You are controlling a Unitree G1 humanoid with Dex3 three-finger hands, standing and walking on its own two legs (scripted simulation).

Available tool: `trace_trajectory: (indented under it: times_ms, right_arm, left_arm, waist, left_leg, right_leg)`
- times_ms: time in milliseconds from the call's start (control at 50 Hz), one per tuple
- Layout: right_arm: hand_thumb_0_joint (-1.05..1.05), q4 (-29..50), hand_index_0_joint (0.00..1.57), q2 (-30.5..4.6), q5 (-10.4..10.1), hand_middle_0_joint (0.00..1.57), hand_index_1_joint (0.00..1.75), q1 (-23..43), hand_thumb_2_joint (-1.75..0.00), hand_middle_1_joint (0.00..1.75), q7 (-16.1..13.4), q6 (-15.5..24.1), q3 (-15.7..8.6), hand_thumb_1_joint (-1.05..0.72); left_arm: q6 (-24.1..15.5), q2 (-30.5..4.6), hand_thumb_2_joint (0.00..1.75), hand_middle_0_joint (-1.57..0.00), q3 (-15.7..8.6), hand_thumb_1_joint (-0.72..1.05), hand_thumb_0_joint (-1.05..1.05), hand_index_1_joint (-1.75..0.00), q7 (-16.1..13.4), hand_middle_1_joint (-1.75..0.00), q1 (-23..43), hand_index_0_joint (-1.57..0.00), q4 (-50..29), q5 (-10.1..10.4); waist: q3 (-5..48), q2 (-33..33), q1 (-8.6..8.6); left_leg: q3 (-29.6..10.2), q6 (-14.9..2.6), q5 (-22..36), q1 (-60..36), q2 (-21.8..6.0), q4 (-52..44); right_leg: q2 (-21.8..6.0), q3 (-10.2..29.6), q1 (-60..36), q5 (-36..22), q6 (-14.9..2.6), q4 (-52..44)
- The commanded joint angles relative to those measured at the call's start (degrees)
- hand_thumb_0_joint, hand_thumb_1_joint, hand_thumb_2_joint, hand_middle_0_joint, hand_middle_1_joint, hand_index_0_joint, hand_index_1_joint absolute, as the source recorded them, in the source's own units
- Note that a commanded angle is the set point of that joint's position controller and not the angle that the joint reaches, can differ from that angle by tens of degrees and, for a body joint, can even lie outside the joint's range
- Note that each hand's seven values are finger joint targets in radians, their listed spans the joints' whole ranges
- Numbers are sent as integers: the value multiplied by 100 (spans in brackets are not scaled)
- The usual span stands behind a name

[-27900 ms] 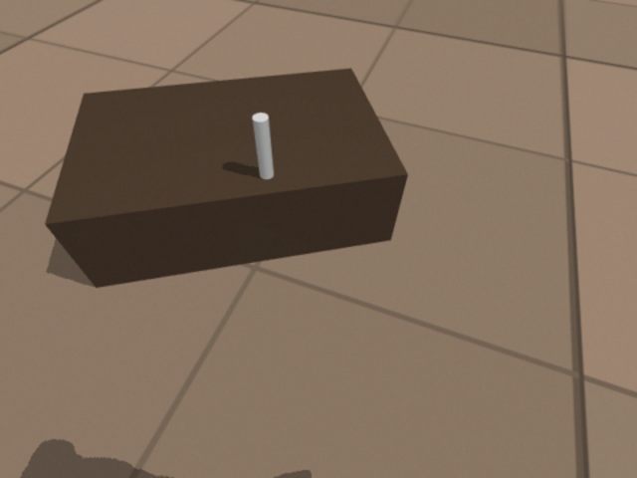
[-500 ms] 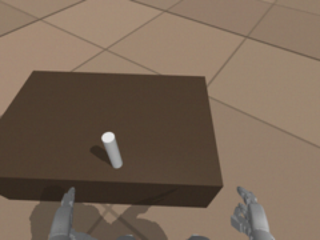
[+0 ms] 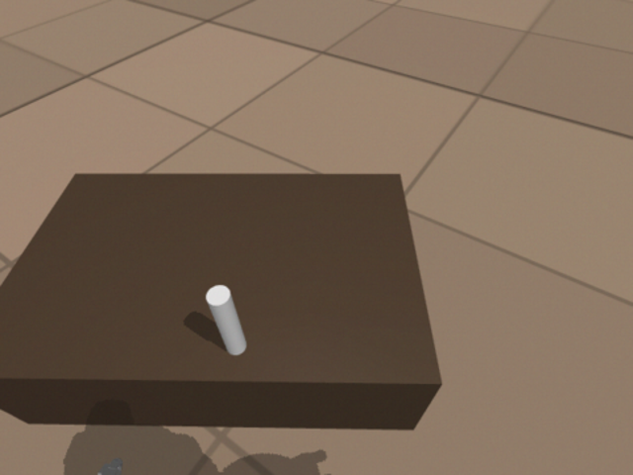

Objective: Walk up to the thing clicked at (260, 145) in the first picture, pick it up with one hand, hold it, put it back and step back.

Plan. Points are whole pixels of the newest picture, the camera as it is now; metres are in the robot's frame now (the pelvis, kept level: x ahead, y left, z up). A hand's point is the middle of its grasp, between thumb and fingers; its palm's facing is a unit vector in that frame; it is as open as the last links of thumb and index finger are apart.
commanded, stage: home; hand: left
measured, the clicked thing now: (228, 323) +0.47 +0.21 -0.29
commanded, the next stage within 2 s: stand in 1.30 s
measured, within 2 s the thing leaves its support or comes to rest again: neither
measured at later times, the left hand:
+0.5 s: hand out of the picture +0.04 +0.25 -0.13, palm faces +0.00 -0.93 -0.38, open 17.7 cm
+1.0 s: hand out of the picture +0.03 +0.25 -0.13, palm faces -0.01 -0.93 -0.37, open 17.7 cm
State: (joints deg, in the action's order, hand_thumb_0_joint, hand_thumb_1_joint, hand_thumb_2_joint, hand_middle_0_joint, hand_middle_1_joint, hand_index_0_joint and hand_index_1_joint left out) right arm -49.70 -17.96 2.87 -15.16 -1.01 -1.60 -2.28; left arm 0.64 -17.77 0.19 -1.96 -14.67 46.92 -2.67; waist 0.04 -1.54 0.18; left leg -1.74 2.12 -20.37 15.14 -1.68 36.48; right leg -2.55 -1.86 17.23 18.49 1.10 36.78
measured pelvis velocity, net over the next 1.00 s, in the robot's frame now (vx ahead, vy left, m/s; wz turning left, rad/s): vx -0.02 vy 0.00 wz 0.00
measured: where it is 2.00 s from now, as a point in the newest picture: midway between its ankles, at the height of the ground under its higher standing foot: outside the picture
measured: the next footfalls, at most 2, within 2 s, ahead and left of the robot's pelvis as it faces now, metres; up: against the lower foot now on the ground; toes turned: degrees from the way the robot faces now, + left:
none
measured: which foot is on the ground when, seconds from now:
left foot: down 0.00-1.00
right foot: down 0.00-1.00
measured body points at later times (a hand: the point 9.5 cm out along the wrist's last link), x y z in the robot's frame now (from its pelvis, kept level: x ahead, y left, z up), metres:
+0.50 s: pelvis -0.01 +0.00 +0.02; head -0.02 -0.02 +0.47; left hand +0.04 +0.30 -0.11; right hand +0.06 -0.29 -0.12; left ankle -0.01 +0.14 -0.72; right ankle +0.01 -0.13 -0.72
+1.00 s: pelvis -0.02 +0.00 +0.02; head -0.02 -0.02 +0.47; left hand +0.04 +0.30 -0.11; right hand +0.04 -0.30 -0.12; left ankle -0.01 +0.14 -0.72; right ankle +0.01 -0.13 -0.72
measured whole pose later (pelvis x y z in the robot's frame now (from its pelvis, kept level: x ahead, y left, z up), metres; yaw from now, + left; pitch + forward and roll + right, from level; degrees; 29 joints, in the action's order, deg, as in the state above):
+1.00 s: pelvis -0.02 +0.00 +0.02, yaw +0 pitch -4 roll +0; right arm -63.3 -20.1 1.2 -10.1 -0.8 -0.9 0.8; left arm 0.4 -18.6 0.4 -0.6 -7.8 66.8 -1.3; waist -2.2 -1.8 -0.7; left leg -1.9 2.5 -11.2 6.4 -1.9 21.2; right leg -2.2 -2.5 8.6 9.9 0.9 22.2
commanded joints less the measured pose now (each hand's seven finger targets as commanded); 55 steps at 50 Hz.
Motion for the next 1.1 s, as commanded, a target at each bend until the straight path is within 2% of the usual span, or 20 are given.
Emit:
trace_trajectory:
  times_ms: [0, 20, 80, 100, 140, 160, 200, 280, 320, 480, 580, 620, 680, 720, 860, 880, 980, 1000, 1020, 1080]
  right_arm:
    - [0, 324, 20, -830, -62, 20, 30, 291, -90, 30, -38, 181, -195, -90]
    - [0, 262, 20, -897, -61, 20, 30, 282, -90, 30, -54, 180, -215, -90]
    - [0, 43, 20, -965, -96, 20, 30, 357, -90, 30, -69, 172, -181, -90]
    - [0, -13, 20, -975, -107, 20, 30, 277, -90, 30, -76, 184, -158, -90]
    - [0, -157, 20, -1028, -112, 20, 30, 385, -90, 30, -87, 180, -137, -90]
    - [0, -213, 20, -1032, -121, 20, 30, 325, -90, 30, -99, 186, -119, -90]
    - [0, -351, 20, -1026, -123, 20, 30, 343, -90, 30, -92, 160, -76, -90]
    - [0, -519, 20, -1098, -143, 20, 30, 491, -90, 30, -83, 138, -38, -90]
    - [0, -579, 20, -1115, -141, 20, 30, 499, -90, 30, -70, 119, -32, -90]
    - [0, -723, 20, -1132, -165, 20, 30, 664, -90, 30, -53, 167, 9, -90]
    - [0, -835, 20, -1190, -163, 20, 30, 673, -90, 30, -34, 142, 27, -90]
    - [0, -833, 20, -1188, -161, 20, 30, 674, -90, 30, -42, 153, 23, -90]
    - [0, -861, 20, -1209, -179, 20, 30, 718, -90, 30, -41, 184, 41, -90]
    - [0, -903, 20, -1241, -162, 20, 30, 701, -90, 30, -48, 181, 52, -90]
    - [0, -958, 20, -1325, -174, 20, 30, 752, -90, 30, -44, 211, 67, -90]
    - [0, -967, 20, -1297, -189, 20, 30, 763, -90, 30, -34, 198, 75, -90]
    - [0, -998, 20, -1304, -179, 20, 30, 701, -90, 30, -38, 220, 86, -90]
    - [0, -985, 20, -1333, -189, 20, 30, 829, -90, 30, -34, 221, 76, -90]
    - [0, -993, 20, -1317, -194, 20, 30, 765, -90, 30, -30, 223, 86, -90]
    - [0, -1022, 20, -1356, -190, 20, 30, 776, -90, 30, -29, 213, 70, -90]
  left_arm:
    - [-232, -1064, 2, -4, -314, -61, 0, -4, -75, -4, 435, -4, -21, 56]
    - [-241, -1099, 4, -5, -316, -58, 0, -5, -81, -5, 448, -5, 86, 68]
    - [-213, -1111, 3, -4, -272, -60, 0, -5, -87, -5, 465, -4, 417, 75]
    - [-202, -1148, 3, -4, -267, -60, 0, -5, -89, -5, 533, -4, 496, 85]
    - [-185, -1147, 2, -4, -240, -61, 0, -4, -97, -4, 474, -4, 704, 104]
    - [-180, -1189, 2, -4, -235, -61, 0, -4, -95, -4, 521, -4, 791, 101]
    - [-161, -1222, 2, -4, -221, -61, 0, -4, -90, -4, 565, -4, 950, 106]
    - [-136, -1242, 2, -4, -191, -61, 0, -4, -63, -4, 612, -4, 1205, 100]
    - [-135, -1291, 2, -4, -197, -61, 0, -4, -54, -4, 708, -4, 1289, 96]
    - [-183, -1304, 2, -4, -193, -61, 0, -4, -25, -4, 823, -4, 1487, 110]
    - [-144, -1341, 1, -4, -198, -61, 0, -4, 3, -4, 843, -4, 1589, 114]
    - [-155, -1354, 1, -4, -214, -61, 0, -4, 2, -4, 898, -4, 1602, 123]
    - [-169, -1334, 3, -4, -202, -60, 0, -5, 19, -5, 871, -4, 1639, 132]
    - [-155, -1339, 1, -4, -208, -61, 0, -4, 32, -4, 927, -4, 1658, 140]
    - [-139, -1343, 1, -4, -200, -61, 0, -4, 62, -4, 899, -4, 1696, 148]
    - [-149, -1355, 1, -4, -198, -61, 0, -4, 59, -4, 905, -4, 1705, 151]
    - [-150, -1393, 2, -4, -220, -61, 0, -4, 69, -4, 992, -4, 1697, 160]
    - [-159, -1369, 1, -4, -212, -61, 0, -4, 69, -4, 939, -4, 1705, 167]
    - [-168, -1346, 1, -4, -206, -61, 0, -4, 72, -4, 986, -4, 1719, 155]
    - [-159, -1385, 1, -4, -217, -61, 0, -4, 75, -4, 992, -4, 1727, 168]
  waist:
    - [33, 115, -27]
    - [217, 88, -26]
    - [111, 5, -58]
    - [183, 12, -15]
    - [152, 20, -85]
    - [189, 22, -40]
    - [-37, 110, -64]
    - [-300, 91, -90]
    - [-359, 88, -51]
    - [-146, 139, -66]
    - [-398, 88, -70]
    - [-166, 108, -66]
    - [-115, 78, -78]
    - [-246, 37, -79]
    - [-190, -2, -98]
    - [-213, 67, -97]
    - [-115, 92, -64]
    - [-110, 103, -110]
    - [-106, 124, -54]
    - [-181, 128, -59]
  left_leg:
    - [-311, -201, 999, -24, -206, -1091]
    - [-293, -213, 1268, -192, -236, -1060]
    - [-324, -186, 1412, -375, -278, -1246]
    - [-334, -186, 1670, -391, -315, -1305]
    - [-326, -177, 1817, -538, -337, -1344]
    - [-324, -171, 1958, -630, -356, -1403]
    - [-324, -141, 1545, -498, -327, -1572]
    - [-331, -153, 1127, -443, -328, -1753]
    - [-338, -179, 861, -421, -344, -1823]
    - [-350, -180, 1309, -637, -399, -1865]
    - [-333, -166, 623, -259, -324, -2014]
    - [-353, -208, 958, -413, -404, -1976]
    - [-349, -185, 1099, -488, -404, -1966]
    - [-328, -170, 881, -338, -373, -2019]
    - [-368, -179, 884, -408, -426, -2084]
    - [-331, -180, 859, -409, -378, -2042]
    - [-364, -189, 1035, -369, -442, -2100]
    - [-333, -196, 1108, -532, -425, -2026]
    - [-335, -204, 1159, -497, -445, -2017]
    - [-330, -201, 988, -488, -435, -2036]
  right_leg:
    - [-296, 377, -526, -744, -227, -1111]
    - [-344, 389, -704, -1115, -254, -1109]
    - [-347, 348, -714, -1234, -213, -1280]
    - [-360, 332, -905, -1493, -208, -1236]
    - [-387, 323, -929, -1703, -185, -1319]
    - [-398, 321, -962, -1797, -179, -1335]
    - [-381, 334, -959, -1358, -138, -1515]
    - [-378, 371, -885, -792, -105, -1788]
    - [-362, 375, -816, -601, -93, -1841]
    - [-437, 422, -986, -977, -120, -1940]
    - [-385, 432, -922, -325, -87, -2034]
    - [-433, 446, -1068, -693, -126, -1970]
    - [-450, 456, -1097, -850, -124, -1980]
    - [-424, 453, -1071, -683, -115, -1986]
    - [-427, 446, -1059, -805, -150, -1942]
    - [-440, 469, -1011, -603, -142, -2001]
    - [-441, 454, -1159, -938, -162, -1922]
    - [-456, 482, -1033, -899, -166, -1979]
    - [-460, 470, -1102, -992, -149, -1958]
    - [-451, 487, -980, -750, -162, -2007]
